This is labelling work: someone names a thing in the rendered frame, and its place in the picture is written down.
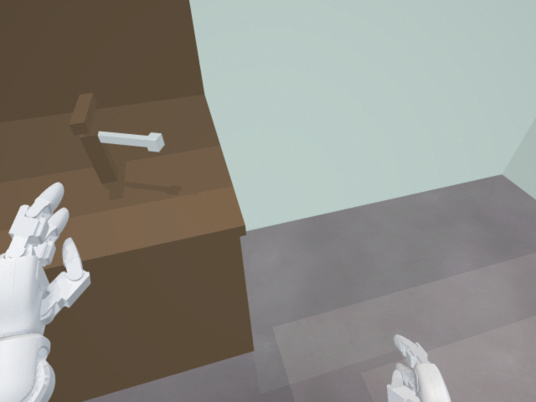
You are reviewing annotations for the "tap lever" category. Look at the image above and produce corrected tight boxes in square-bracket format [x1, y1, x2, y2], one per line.
[98, 131, 165, 152]

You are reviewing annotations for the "robot right hand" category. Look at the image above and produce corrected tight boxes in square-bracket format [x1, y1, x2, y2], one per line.
[387, 334, 451, 402]

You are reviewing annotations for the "counter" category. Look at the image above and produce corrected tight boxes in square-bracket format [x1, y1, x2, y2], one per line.
[0, 0, 254, 402]

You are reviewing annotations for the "robot left hand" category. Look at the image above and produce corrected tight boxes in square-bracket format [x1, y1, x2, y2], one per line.
[0, 182, 90, 339]

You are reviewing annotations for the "left robot forearm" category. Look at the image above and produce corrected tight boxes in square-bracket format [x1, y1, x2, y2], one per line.
[0, 333, 55, 402]

